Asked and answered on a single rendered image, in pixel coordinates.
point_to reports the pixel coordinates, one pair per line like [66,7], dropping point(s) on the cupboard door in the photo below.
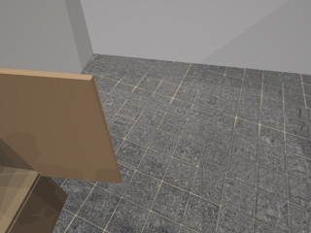
[55,122]

